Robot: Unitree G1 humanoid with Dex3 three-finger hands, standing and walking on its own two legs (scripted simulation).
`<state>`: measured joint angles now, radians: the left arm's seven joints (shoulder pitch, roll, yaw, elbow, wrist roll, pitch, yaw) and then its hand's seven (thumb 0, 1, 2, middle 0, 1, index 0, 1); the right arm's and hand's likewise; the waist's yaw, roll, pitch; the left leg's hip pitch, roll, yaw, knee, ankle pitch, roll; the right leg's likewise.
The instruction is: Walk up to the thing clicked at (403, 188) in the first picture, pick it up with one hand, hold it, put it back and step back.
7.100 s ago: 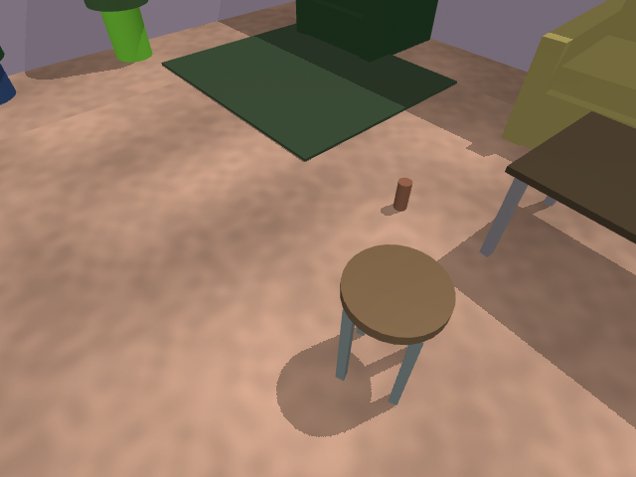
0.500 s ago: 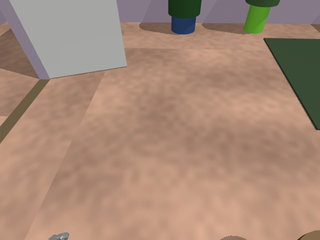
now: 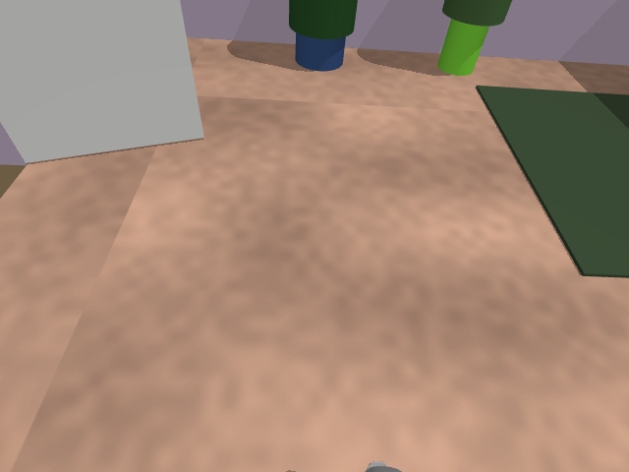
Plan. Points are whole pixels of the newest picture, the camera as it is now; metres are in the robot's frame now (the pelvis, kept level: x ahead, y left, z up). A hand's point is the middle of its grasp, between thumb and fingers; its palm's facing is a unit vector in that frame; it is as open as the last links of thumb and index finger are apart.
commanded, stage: walk up
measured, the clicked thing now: out of the picture +0.47 -1.26 -0.70
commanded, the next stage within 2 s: stand in 1.02 s
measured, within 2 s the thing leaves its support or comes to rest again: neither
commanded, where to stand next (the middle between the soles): +0.19 -0.01 m, yaw +2 degrees
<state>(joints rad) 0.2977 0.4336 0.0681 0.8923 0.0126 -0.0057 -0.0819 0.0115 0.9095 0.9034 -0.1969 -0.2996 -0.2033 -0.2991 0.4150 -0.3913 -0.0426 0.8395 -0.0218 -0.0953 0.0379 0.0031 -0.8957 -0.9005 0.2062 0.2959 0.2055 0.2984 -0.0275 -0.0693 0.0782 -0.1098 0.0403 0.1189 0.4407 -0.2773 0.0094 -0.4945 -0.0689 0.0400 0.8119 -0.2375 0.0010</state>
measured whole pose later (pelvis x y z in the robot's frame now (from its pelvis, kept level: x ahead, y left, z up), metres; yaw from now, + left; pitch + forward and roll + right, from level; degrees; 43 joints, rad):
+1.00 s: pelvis +0.12 -0.02 +0.00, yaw +3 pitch -2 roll -1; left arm 0.11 0.37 0.01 1.09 0.00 -0.01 -0.01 0.01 0.91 0.90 -0.20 -0.30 -0.21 -0.30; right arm 0.07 -0.36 0.01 1.08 0.00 0.00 0.03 0.00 -0.90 -0.90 0.20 0.30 0.20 0.30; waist 0.02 0.01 0.09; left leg -0.27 0.02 -0.01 0.47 -0.16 -0.01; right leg -0.19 -0.03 -0.05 0.47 -0.24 0.01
